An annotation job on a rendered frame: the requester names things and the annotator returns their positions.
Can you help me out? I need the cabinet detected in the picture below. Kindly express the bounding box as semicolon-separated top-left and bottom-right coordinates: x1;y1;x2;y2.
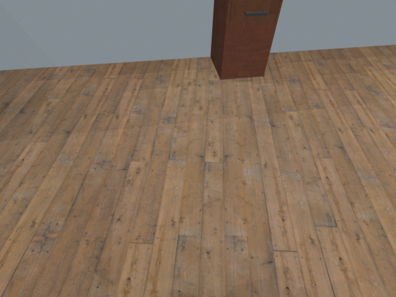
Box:
210;0;283;80

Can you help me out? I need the handle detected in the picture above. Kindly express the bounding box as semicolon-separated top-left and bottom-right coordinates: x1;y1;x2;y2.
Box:
244;11;268;16

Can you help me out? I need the drawer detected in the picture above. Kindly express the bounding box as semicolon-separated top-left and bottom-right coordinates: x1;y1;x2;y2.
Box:
229;0;280;23

